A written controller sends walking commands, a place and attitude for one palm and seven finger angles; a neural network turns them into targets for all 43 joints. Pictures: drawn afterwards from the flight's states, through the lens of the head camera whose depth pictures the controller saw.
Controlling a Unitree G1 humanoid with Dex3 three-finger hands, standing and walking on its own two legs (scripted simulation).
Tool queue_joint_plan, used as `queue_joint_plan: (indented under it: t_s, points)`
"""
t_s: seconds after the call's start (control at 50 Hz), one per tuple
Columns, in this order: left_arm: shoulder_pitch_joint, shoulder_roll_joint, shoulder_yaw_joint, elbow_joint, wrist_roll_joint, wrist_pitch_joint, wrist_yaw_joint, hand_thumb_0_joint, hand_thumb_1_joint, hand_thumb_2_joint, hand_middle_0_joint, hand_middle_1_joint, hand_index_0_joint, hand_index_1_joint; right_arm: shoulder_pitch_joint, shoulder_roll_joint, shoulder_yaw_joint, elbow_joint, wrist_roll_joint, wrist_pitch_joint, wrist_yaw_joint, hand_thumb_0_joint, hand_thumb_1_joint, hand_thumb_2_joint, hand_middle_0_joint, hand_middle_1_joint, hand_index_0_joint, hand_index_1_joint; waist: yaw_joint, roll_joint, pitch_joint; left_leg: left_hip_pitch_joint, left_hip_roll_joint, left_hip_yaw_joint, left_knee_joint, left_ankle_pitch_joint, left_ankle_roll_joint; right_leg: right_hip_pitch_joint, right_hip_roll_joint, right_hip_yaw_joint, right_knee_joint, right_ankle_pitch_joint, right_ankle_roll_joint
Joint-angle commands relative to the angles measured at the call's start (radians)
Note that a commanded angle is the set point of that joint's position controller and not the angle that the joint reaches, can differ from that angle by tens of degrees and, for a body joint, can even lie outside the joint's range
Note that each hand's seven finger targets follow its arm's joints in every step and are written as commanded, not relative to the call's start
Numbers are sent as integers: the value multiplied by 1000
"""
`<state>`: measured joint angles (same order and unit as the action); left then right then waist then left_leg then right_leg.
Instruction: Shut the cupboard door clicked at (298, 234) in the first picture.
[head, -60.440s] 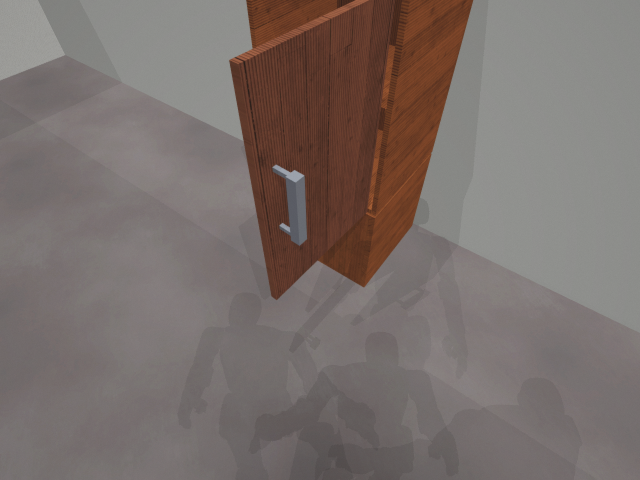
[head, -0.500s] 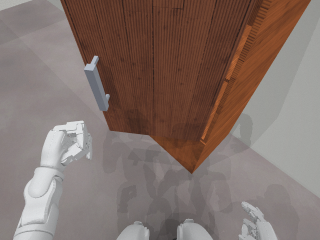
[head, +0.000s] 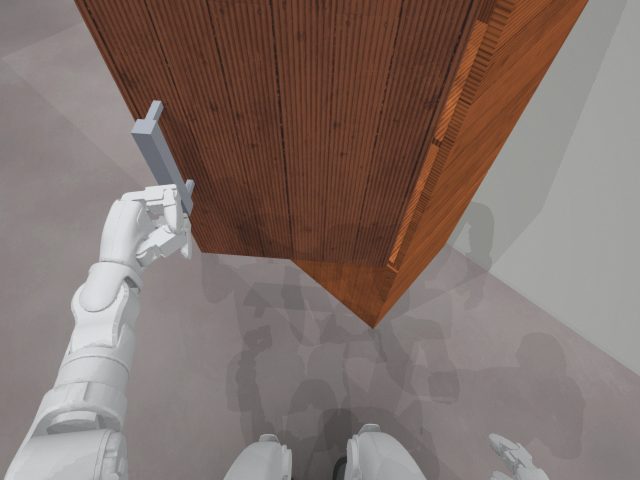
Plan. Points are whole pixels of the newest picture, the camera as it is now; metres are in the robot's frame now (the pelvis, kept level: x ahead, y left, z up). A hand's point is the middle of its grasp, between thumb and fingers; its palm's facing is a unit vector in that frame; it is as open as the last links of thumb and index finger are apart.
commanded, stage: bring the fist close to the handle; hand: left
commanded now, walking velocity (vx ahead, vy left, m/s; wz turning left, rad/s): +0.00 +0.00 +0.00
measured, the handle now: (171, 162) +0.52 +0.21 +0.05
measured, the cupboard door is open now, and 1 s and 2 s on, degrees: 38 33 20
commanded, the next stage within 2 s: push the door shut along its arc in 0.42 s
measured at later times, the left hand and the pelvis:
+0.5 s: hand (171, 221) +0.42 +0.19 +0.05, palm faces -0.05 -1.00 -0.03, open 3.1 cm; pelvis +0.00 +0.01 +0.00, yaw -1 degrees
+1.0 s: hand (188, 191) +0.47 +0.18 +0.05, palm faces -0.18 -0.98 -0.04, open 3.1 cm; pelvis -0.01 +0.02 -0.01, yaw +0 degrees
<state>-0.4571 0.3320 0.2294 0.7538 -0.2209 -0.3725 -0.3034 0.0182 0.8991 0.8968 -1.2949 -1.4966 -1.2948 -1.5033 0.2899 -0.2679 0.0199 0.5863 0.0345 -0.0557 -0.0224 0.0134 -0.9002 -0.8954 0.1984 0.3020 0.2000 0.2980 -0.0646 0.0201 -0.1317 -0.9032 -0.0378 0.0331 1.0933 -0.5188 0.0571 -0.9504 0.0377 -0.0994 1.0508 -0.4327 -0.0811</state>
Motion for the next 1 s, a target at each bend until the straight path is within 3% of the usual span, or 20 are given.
queue_joint_plan:
  t_s: [0.0, 0.02, 0.04, 0.06, 0.12, 0.22, 0.28, 0.32, 0.38, 0.46, 0.52, 0.6, 0.62, 0.64, 0.66, 0.72, 0.76, 0.8, 0.92, 0.98]
  points:
    - [-479, 243, 108, -179, -22, -137, 16, 0, 900, 900, -1300, -1500, -1300, -1500, 78, -144, -56, -68, -3, -31, -10, 0, -900, -900, 200, 300, 200, 300, -19, 5, -427, 70, 26, -67, -105, 294, -22, 382, -36, 162, -116, 302, 55]
    - [-435, 261, 134, -150, -14, -147, 22, 0, 900, 900, -1300, -1500, -1300, -1500, 82, -145, -56, -66, -7, -29, -6, 0, -900, -900, 200, 300, 200, 300, 3, 11, -436, 65, 24, -67, -109, 297, -24, 393, -34, 161, -112, 301, 51]
    - [-429, 270, 132, -142, -7, -155, 23, 0, 900, 900, -1300, -1500, -1300, -1500, 85, -148, -57, -71, -9, -28, -5, 0, -900, -900, 200, 300, 200, 300, 0, 31, -445, 66, 22, -65, -107, 307, -22, 389, -32, 159, -105, 309, 50]
    - [-385, 281, 147, -102, 6, -156, 25, 0, 900, 900, -1300, -1500, -1300, -1500, 89, -148, -57, -65, -9, -20, -1, 0, -900, -900, 200, 300, 200, 300, 16, 25, -446, 71, 25, -68, -116, 313, -26, 388, -31, 152, -99, 314, 48]
    - [-332, 219, 85, -66, 20, -135, 6, 0, 900, 900, -1300, -1500, -1300, -1500, 99, -150, -61, -77, -8, -3, 13, 0, -900, -900, 200, 300, 200, 300, 10, 51, -423, 96, 26, -65, -134, 317, -28, 357, -28, 140, -109, 310, 49]
    - [-373, 187, 61, -110, -13, -117, -13, 0, 900, 900, -1300, -1500, -1300, -1500, 101, -158, -66, -96, 1, 13, 13, 0, -900, -900, 200, 300, 200, 300, -11, -4, -405, 104, 28, -69, -152, 282, -22, 356, -27, 134, -141, 267, 52]
    - [-412, 232, 112, -107, -24, -145, 7, 0, 900, 900, -1300, -1500, -1300, -1500, 98, -157, -63, -87, -1, 14, 3, 0, -900, -900, 200, 300, 200, 300, -14, -35, -380, 75, 26, -67, -147, 251, -18, 361, -27, 147, -152, 237, 54]
    - [-473, 231, 101, -111, -10, -172, 19, 0, 900, 900, -1300, -1500, -1300, -1500, 96, -153, -60, -75, -5, 12, 0, 0, -900, -900, 200, 300, 200, 300, -24, -20, -371, 70, 26, -71, -144, 223, -18, 338, -28, 147, -147, 204, 53]
    - [-473, 256, 111, -108, 13, -202, 31, 0, 900, 900, -1300, -1500, -1300, -1500, 96, -154, -62, -65, -13, 9, 2, 0, -900, -900, 200, 300, 200, 300, -13, 51, -418, 118, 26, -76, -139, 256, -23, 321, -25, 141, -125, 231, 48]
    - [-413, 232, 85, -64, 17, -185, 5, 0, 900, 900, -1300, -1500, -1300, -1500, 101, -160, -63, -66, -11, 17, 7, 0, -900, -900, 200, 300, 200, 300, -5, 80, -432, 169, 32, -90, -147, 313, -36, 293, -20, 118, -113, 261, 43]
    - [-391, 193, 54, -77, -2, -154, -18, 0, 900, 900, -1300, -1500, -1300, -1500, 102, -165, -67, -77, -5, 24, 11, 0, -900, -900, 200, 300, 200, 300, -11, 65, -432, 212, 38, -99, -155, 351, -40, 283, -16, 104, -120, 275, 43]
    - [-549, 191, 24, -14, 1, -138, -31, 0, 900, 900, -1300, -1500, -1300, -1500, 102, -166, -59, -61, 0, 33, 1, 0, -900, -900, 200, 300, 200, 300, -63, 0, -324, 154, 42, -112, -152, 275, -32, 223, -16, 100, -128, 220, 47]
    - [-591, 197, 28, 3, 3, -142, -29, 0, 900, 900, -1300, -1500, -1300, -1500, 101, -166, -58, -58, 0, 31, 0, 0, -900, -900, 200, 300, 200, 300, -65, 14, -311, 140, 39, -112, -151, 238, -31, 211, -17, 105, -131, 187, 47]
    - [-637, 230, 46, -14, 7, -156, -24, 0, 900, 900, -1300, -1500, -1300, -1500, 105, -172, -57, -61, -2, 27, -4, 0, -900, -900, 200, 300, 200, 300, -65, 30, -322, 152, 37, -122, -148, 252, -33, 199, -16, 98, -119, 187, 41]
    - [-675, 203, 17, 0, 14, -162, -24, 0, 900, 900, -1300, -1500, -1300, -1500, 102, -170, -57, -51, -3, 25, -4, 0, -900, -900, 200, 300, 200, 300, -75, 56, -353, 186, 39, -128, -143, 260, -36, 171, -17, 98, -111, 185, 42]
    - [-722, 220, 25, 29, 24, -183, -24, 0, 900, 900, -1300, -1500, -1300, -1500, 114, -178, -58, -35, -10, 22, -2, 0, -900, -900, 200, 300, 200, 300, -78, 85, -425, 240, 42, -149, -123, 317, -50, 133, -14, 87, -85, 200, 38]
    - [-717, 236, 36, 61, 33, -185, -30, 0, 900, 900, -1300, -1500, -1300, -1500, 128, -183, -60, -29, -14, 22, 2, 0, -900, -900, 200, 300, 200, 300, -67, 120, -481, 280, 45, -159, -110, 399, -66, 120, -13, 81, -63, 228, 36]
    - [-719, 220, 19, 128, 41, -163, -38, 0, 900, 900, -1300, -1500, -1300, -1500, 139, -186, -59, -23, -13, 32, 7, 0, -900, -900, 200, 300, 200, 300, -85, 98, -445, 261, 51, -164, -106, 390, -67, 88, -11, 76, -65, 217, 39]
    - [-800, 221, 7, 150, 45, -135, -61, 0, 900, 900, -1300, -1500, -1300, -1500, 168, -193, -64, -19, -11, 49, 11, 0, -900, -900, 200, 300, 200, 300, -105, 83, -461, 260, 54, -172, -98, 410, -61, 84, -5, 74, -70, 229, 40]
    - [-861, 221, -5, 171, 44, -127, -74, 0, 900, 900, -1300, -1500, -1300, -1500, 180, -195, -60, -10, -10, 54, 8, 0, -900, -900, 200, 300, 200, 300, -131, 65, -452, 236, 52, -171, -88, 385, -49, 74, -4, 78, -74, 224, 42]
